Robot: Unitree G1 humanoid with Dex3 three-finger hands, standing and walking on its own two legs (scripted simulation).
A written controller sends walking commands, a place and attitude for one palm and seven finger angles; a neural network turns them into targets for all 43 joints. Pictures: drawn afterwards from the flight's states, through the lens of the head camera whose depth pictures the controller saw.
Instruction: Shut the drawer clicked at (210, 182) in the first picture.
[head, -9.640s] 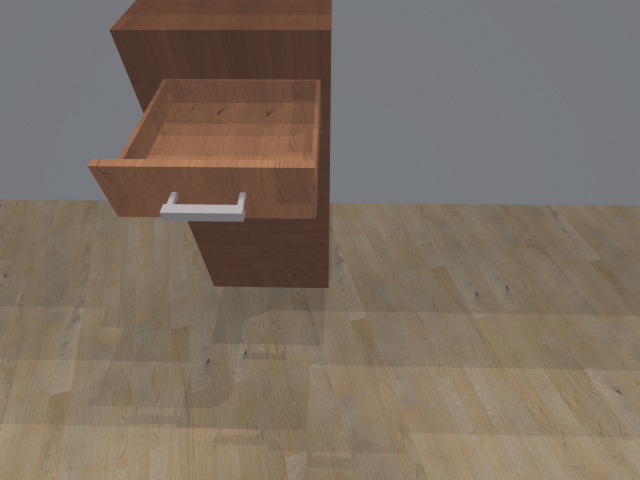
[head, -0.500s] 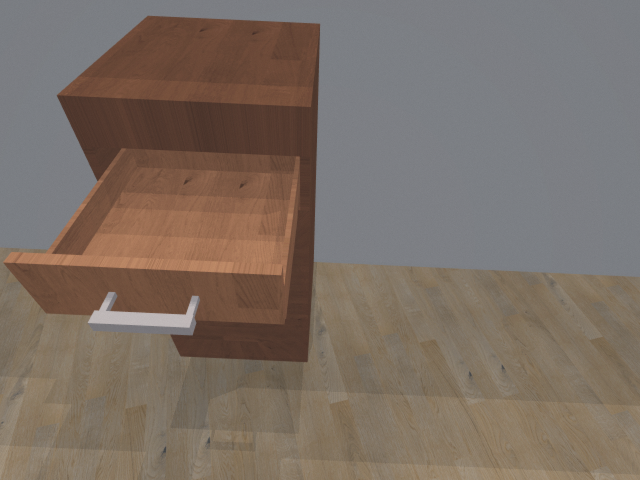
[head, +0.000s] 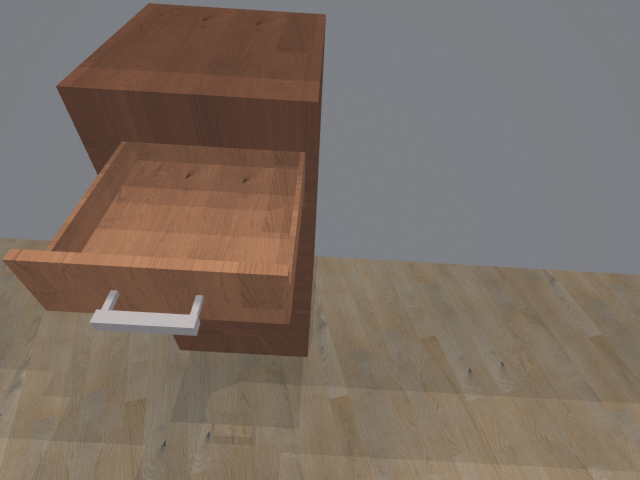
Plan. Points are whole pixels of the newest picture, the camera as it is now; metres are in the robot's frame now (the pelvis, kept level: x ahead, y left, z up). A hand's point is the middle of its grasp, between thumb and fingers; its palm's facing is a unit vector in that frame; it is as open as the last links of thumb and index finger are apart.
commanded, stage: look again from close up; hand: left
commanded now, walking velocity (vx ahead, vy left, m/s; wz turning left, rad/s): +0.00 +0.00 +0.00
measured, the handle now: (151, 310) +0.34 +0.26 -0.01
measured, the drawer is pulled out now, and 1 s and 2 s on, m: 0.29 0.29 0.29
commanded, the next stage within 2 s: raise the hand and make a fist in 0.20 s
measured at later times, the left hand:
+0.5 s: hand (155, 469) +0.15 +0.20 -0.05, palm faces +0.21 -0.95 -0.23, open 7.0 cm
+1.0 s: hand (186, 460) +0.15 +0.15 +0.01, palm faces +0.04 -0.99 -0.11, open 4.5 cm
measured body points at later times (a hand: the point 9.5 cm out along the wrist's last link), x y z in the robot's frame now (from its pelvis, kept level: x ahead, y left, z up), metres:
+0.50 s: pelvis +0.01 +0.02 -0.01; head -0.01 +0.00 +0.44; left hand +0.14 +0.25 -0.03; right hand +0.09 -0.23 -0.13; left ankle +0.01 +0.08 -0.74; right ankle +0.02 -0.11 -0.74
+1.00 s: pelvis -0.01 -0.04 -0.08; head +0.03 -0.04 +0.37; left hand +0.14 +0.21 +0.02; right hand +0.23 -0.22 -0.14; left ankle +0.01 +0.08 -0.74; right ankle +0.02 -0.11 -0.74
